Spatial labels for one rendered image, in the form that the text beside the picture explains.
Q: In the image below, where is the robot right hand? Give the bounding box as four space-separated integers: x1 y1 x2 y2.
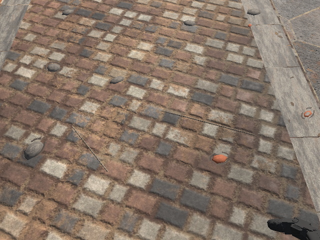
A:
267 217 320 240

